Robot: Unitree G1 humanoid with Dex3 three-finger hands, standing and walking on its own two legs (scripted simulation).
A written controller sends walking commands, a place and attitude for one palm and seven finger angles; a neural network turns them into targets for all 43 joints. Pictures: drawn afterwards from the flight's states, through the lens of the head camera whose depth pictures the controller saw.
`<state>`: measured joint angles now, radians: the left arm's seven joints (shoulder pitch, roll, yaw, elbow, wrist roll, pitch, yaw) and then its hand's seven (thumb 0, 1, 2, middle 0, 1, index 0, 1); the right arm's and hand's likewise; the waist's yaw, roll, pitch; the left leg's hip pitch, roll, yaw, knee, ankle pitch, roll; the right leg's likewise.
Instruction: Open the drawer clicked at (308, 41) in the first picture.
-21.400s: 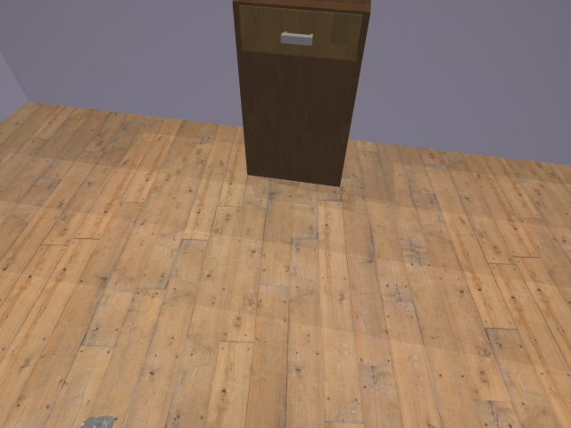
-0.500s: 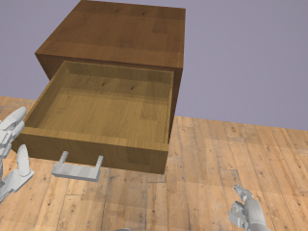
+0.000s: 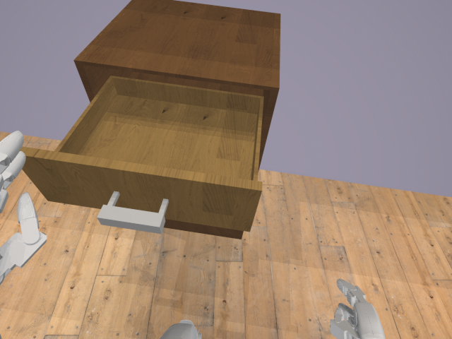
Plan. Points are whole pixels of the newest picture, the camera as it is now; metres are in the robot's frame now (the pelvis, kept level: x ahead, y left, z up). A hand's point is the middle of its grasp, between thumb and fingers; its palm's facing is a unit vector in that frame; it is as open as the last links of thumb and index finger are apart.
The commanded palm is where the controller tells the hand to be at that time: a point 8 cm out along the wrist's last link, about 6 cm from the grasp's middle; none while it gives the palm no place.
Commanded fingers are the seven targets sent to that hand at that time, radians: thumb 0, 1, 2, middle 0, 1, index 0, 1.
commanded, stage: step back with the hand held close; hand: left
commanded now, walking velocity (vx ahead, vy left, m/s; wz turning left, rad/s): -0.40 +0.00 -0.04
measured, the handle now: (136, 209) +0.34 +0.20 +0.00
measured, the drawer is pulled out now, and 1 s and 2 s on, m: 0.30 0.30 0.30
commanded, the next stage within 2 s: stop stepping back and stand still in 0.42 s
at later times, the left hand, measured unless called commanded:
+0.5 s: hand (38, 306) +0.13 +0.21 +0.17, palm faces +0.28 -0.84 -0.47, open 7.4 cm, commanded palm +0.05 +0.25 +0.20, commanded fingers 0.00 0.90 0.90 -0.20 -0.30 -0.20 -0.30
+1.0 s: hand out of the picture +0.01 +0.16 +0.17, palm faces +0.33 -0.82 -0.47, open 7.4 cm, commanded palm -0.05 +0.22 +0.20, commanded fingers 0.00 0.90 0.90 -0.20 -0.30 -0.20 -0.30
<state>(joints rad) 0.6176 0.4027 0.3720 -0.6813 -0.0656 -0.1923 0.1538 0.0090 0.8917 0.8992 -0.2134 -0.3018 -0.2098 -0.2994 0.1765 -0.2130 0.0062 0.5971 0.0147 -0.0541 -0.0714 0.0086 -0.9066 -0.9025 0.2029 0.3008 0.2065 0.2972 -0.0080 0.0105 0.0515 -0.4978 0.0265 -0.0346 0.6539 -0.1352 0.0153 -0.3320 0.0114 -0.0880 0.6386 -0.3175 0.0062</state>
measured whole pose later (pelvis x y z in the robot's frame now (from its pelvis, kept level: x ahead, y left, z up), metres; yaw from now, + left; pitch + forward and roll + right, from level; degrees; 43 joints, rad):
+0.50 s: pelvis -0.08 -0.02 +0.01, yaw +0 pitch +3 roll +1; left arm 0.61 0.43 0.39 -0.65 -0.06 -0.19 0.14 0.01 0.89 0.90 -0.21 -0.30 -0.21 -0.30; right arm 0.10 -0.17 -0.01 0.60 0.00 -0.05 -0.05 0.01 -0.91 -0.90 0.20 0.30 0.20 0.30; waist -0.01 -0.08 0.07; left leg -0.37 0.00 0.04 0.54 -0.22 0.00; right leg -0.39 0.01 -0.01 0.72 -0.43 0.00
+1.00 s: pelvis -0.17 -0.07 +0.02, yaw +3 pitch +1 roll +2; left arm 0.70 0.37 0.31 -0.60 -0.03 -0.19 0.17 0.01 0.89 0.90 -0.21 -0.30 -0.21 -0.30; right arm 0.27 -0.28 -0.04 0.61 0.01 -0.07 -0.05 0.01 -0.91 -0.90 0.20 0.30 0.20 0.30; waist -0.05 -0.03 0.01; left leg -0.17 0.02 0.04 0.44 -0.33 0.06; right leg -0.30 -0.01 -0.13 0.47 -0.20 -0.07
